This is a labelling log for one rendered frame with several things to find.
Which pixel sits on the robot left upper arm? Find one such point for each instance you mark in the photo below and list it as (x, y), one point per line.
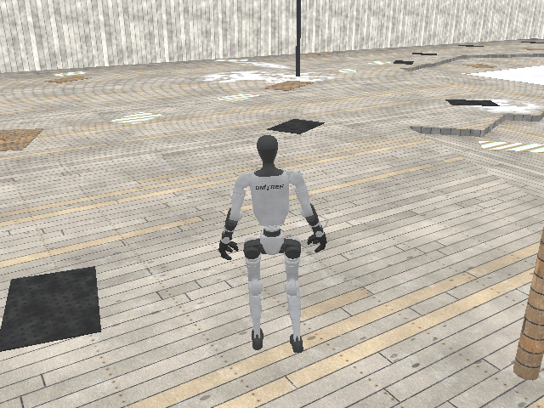
(238, 196)

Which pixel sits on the robot right shin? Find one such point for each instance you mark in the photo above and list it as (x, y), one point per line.
(294, 306)

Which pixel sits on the right robot hand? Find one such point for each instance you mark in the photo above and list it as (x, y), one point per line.
(315, 240)

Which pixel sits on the right robot thigh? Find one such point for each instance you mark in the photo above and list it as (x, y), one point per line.
(292, 252)

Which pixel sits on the robot left forearm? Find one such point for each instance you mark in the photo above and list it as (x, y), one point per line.
(229, 229)

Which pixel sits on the left robot hand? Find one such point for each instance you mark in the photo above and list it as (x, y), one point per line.
(226, 247)

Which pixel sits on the robot right forearm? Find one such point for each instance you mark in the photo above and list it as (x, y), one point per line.
(314, 223)

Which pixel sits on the robot right upper arm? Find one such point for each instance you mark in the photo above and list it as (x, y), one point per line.
(296, 178)

